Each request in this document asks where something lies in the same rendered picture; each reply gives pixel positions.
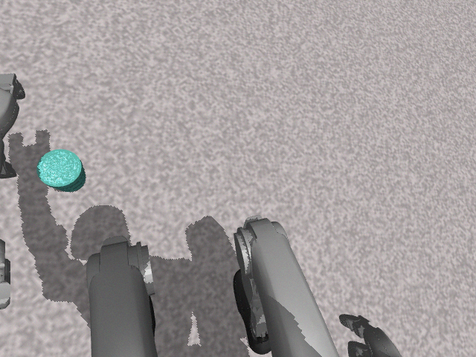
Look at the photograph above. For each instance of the cup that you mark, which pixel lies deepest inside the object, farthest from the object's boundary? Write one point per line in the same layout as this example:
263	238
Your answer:
61	169

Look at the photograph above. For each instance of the right robot hand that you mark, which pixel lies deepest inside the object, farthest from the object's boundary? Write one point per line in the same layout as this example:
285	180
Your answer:
377	343

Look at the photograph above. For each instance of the right robot foot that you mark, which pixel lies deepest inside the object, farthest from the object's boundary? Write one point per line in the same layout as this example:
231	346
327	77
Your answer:
258	344

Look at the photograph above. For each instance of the left robot hand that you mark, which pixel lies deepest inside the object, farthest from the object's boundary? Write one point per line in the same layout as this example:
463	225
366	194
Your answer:
10	91

